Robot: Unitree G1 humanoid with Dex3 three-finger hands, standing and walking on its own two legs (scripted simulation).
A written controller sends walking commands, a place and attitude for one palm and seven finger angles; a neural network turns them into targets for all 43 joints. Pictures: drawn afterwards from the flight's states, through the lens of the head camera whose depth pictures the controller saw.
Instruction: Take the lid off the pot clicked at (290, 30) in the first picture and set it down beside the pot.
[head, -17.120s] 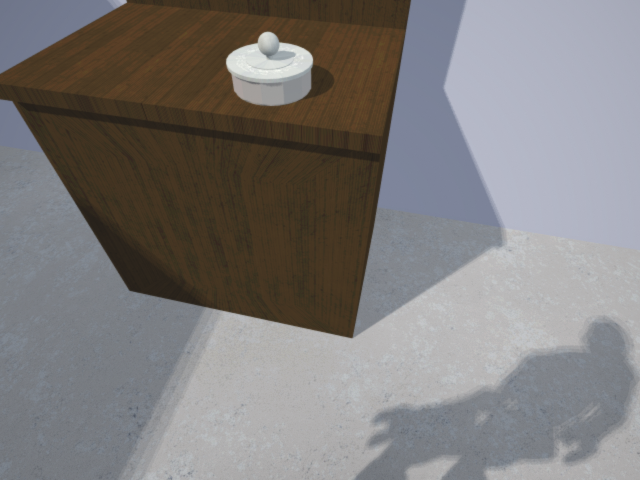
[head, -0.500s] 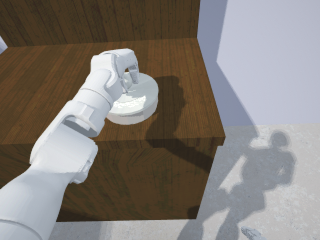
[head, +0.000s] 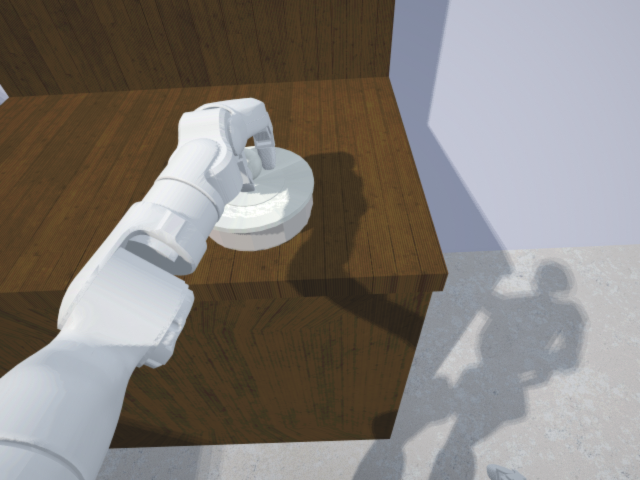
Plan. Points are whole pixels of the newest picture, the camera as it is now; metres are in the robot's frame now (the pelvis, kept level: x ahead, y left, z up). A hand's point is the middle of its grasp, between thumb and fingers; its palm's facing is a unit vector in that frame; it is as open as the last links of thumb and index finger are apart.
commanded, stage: close the fingers and squeeze the knob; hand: left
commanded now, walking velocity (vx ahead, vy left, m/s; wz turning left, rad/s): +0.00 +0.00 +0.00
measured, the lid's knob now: (245, 165) +0.48 +0.10 +0.16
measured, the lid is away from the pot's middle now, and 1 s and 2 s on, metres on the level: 0.01 0.00 0.01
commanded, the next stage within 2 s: lift the lid straight up in 0.30 s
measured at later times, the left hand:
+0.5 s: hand (242, 163) +0.46 +0.09 +0.18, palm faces -0.37 -0.06 -0.93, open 6.8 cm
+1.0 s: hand (233, 137) +0.46 +0.10 +0.22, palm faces -0.29 -0.07 -0.95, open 6.8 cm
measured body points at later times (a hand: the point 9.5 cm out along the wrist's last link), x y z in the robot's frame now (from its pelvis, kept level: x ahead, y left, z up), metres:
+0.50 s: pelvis +0.00 +0.00 +0.00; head +0.01 -0.03 +0.45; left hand +0.48 +0.10 +0.23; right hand +0.10 -0.25 -0.14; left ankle -0.01 +0.09 -0.74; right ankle -0.03 -0.11 -0.74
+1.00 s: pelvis +0.00 +0.00 +0.00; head +0.00 -0.04 +0.45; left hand +0.47 +0.10 +0.28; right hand +0.13 -0.25 -0.13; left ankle -0.01 +0.09 -0.74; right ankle -0.03 -0.11 -0.74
